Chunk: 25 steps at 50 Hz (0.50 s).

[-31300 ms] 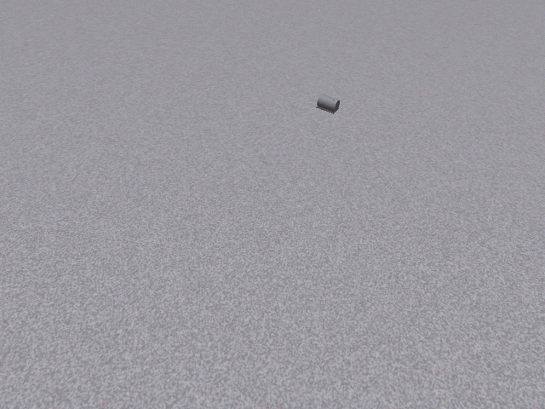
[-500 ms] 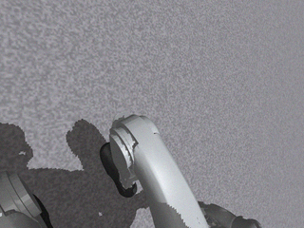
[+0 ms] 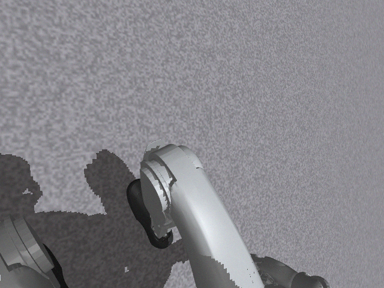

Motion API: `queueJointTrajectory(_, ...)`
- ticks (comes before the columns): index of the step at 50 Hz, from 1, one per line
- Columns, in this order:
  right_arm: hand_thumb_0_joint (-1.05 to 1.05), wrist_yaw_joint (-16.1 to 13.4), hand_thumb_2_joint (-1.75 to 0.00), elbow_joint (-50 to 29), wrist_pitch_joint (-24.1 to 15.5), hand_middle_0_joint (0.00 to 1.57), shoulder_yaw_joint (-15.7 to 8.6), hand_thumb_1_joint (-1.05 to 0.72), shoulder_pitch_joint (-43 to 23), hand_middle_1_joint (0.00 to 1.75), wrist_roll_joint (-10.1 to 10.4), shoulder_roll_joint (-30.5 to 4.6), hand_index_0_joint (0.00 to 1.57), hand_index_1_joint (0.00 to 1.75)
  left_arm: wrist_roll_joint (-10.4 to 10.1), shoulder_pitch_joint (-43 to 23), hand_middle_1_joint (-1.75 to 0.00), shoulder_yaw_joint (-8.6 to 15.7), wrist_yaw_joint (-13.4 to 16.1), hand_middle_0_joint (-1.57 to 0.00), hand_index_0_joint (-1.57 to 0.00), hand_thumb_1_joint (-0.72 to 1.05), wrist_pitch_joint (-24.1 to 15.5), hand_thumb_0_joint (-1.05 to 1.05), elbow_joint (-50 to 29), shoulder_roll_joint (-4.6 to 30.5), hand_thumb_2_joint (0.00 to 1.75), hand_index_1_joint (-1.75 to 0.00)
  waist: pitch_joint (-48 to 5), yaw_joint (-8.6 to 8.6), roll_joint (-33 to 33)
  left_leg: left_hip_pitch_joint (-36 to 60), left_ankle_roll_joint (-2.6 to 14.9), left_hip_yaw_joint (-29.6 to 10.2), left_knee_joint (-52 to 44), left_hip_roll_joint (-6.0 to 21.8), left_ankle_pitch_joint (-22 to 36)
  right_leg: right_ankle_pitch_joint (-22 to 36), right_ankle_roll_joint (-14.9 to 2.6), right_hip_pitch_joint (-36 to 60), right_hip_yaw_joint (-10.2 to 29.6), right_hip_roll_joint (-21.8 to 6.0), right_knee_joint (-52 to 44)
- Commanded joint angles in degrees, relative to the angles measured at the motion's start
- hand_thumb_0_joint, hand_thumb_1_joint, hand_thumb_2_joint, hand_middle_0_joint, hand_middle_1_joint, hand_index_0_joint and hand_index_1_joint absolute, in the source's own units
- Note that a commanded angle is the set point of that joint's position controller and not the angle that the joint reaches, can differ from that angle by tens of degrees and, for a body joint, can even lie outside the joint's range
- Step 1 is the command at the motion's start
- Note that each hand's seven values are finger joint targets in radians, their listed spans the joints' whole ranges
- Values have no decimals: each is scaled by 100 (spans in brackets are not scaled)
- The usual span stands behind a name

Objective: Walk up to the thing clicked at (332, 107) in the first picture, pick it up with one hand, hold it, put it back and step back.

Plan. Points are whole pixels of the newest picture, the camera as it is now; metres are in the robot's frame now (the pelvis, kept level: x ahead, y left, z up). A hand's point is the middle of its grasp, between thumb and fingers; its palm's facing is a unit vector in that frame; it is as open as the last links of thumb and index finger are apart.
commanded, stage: settle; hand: left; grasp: from above
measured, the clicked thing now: out of the picture +0.46 +0.35 -0.28
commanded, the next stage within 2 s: approach in 0.60 s
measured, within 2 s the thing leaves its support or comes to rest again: leaves its support in 0.08 s
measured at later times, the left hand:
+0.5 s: hand out of the picture +0.47 +0.36 -0.18, palm faces +0.13 -0.45 -0.88, open 11.1 cm
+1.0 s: hand out of the picture +0.47 +0.35 -0.12, palm faces +0.08 -0.45 -0.89, open 12.5 cm
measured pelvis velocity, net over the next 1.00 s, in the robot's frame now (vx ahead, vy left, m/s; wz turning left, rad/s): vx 0.00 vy -0.01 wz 0.04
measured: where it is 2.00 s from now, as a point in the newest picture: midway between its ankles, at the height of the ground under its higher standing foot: (110, 256)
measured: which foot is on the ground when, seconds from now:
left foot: down 0.00-1.00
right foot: down 0.00-1.00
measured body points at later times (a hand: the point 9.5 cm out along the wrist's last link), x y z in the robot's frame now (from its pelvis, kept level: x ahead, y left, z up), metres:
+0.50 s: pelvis +0.00 +0.00 +0.02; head +0.30 +0.10 +0.33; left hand +0.46 +0.38 -0.13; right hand +0.01 -0.27 -0.03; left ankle +0.05 +0.13 -0.29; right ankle +0.11 -0.12 -0.29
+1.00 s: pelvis +0.00 -0.01 +0.03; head +0.27 +0.08 +0.38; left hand +0.46 +0.37 -0.07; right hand -0.01 -0.28 -0.04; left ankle +0.05 +0.13 -0.29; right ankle +0.11 -0.12 -0.29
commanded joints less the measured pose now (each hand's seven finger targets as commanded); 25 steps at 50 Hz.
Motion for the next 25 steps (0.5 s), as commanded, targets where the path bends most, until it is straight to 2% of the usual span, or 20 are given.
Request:
queueJointTrajectory(1, 0, -24, -90, 325, 76, 20, -532, -92, 1390, 30, 7, -2058, 20, 30, 184, -1483, -68, -204, 230, -60, -57, 10, 7, 0, -708, 1096, 75, -71, -4191, -487, 3549, 3260, 313, 574, -1406, 291, 1676, 2269, -289, 2419, -686, 43, -1009)
queueJointTrajectory(3, 0, -26, -90, 273, 102, 20, -530, -91, 1368, 30, 30, -2015, 20, 30, 224, -1560, -68, -191, 218, -59, -56, 10, 24, 0, -741, 1059, 75, -71, -4255, -413, 3636, 3317, 299, 583, -1423, 314, 1727, 2256, -318, 2369, -689, 37, -993)
queueJointTrajectory(4, 0, -24, -90, 302, 96, 20, -544, -91, 1363, 30, 36, -2012, 20, 30, 289, -1623, -66, -135, 223, -59, -57, 10, 39, 0, -734, 1147, 72, -69, -4290, -384, 3723, 3324, 286, 583, -1477, 318, 1674, 2223, -331, 2297, -678, 23, -1020)
queueJointTrajectory(5, 0, -22, -90, 284, 99, 20, -570, -91, 1339, 30, 47, -2029, 20, 30, 306, -1608, -66, -192, 197, -62, -59, 12, 51, 0, -784, 1061, 74, -70, -4224, -418, 3752, 3328, 281, 574, -1491, 311, 1737, 2271, -309, 2276, -675, 17, -1000)
queueJointTrajectory(6, 0, -31, -90, 433, 97, 20, -559, -91, 1346, 30, 45, -1987, 20, 30, 426, -1703, -68, -171, 162, -60, -57, 10, 79, 0, -756, 1152, 75, -72, -4161, -404, 3666, 3138, 299, 627, -1523, 318, 1544, 2217, -300, 2250, -649, 31, -1129)
queueJointTrajectory(7, 0, -21, -90, 365, 106, 20, -599, -91, 1412, 30, 59, -1984, 20, 30, 468, -1674, -71, -193, 130, -61, -59, 12, 90, 0, -855, 1115, 78, -74, -4173, -424, 3689, 3133, 301, 637, -1550, 295, 1608, 2260, -285, 2339, -628, 26, -1134)
queueJointTrajectory(8, 0, -17, -90, 350, 106, 20, -620, -91, 1477, 30, 80, -1989, 20, 30, 465, -1668, -71, -254, 106, -61, -59, 13, 136, 0, -852, 1011, 79, -75, -4241, -408, 3606, 3122, 298, 675, -1510, 293, 1684, 2319, -271, 2389, -610, 67, -1178)
queueJointTrajectory(10, 0, -11, -90, 283, 75, 20, -695, -91, 1472, 30, 100, -2008, 20, 30, 436, -1751, -70, -210, 110, -59, -57, 11, 197, 0, -934, 984, 77, -73, -4363, -349, 3641, 3354, 288, 660, -1483, 305, 1935, 2456, -253, 2392, -623, 54, -1154)
queueJointTrajectory(11, 0, 4, -90, 387, 67, 20, -729, -91, 1573, 30, 119, -2047, 20, 30, 498, -1786, -69, -150, 141, -59, -56, 10, 217, 0, -839, 1012, 76, -72, -4453, -340, 3699, 3400, 263, 637, -1533, 336, 1968, 2510, -250, 2399, -641, 78, -1170)
queueJointTrajectory(14, 0, 31, -90, 476, 76, 20, -784, -91, 1758, 30, 153, -1956, 20, 30, 485, -1898, -75, -189, 38, -61, -58, 13, 318, 0, -931, 809, 84, -78, -4548, -356, 3633, 3396, 247, 645, -1614, 326, 1970, 2528, -257, 2355, -600, 99, -1223)
queueJointTrajectory(20, 0, 26, -90, 634, -6, 20, -892, -91, 1927, 30, 290, -1833, 20, 30, 637, -1918, -74, -279, -192, -63, -60, 15, 486, 0, -933, 669, 84, -77, -4801, -187, 3352, 2982, 283, 824, -1649, 317, 1829, 2454, -226, 2511, -489, 169, -1452)
queueJointTrajectory(25, 0, -24, -90, 738, -14, 20, -1042, -91, 1937, 30, 344, -1718, 20, 30, 908, -2052, -72, -291, -335, -57, -55, 8, 590, 0, -1046, 748, 78, -75, -4924, -6, 3476, 3054, 287, 810, -1829, 310, 1648, 2190, -260, 2298, -446, 158, -1491)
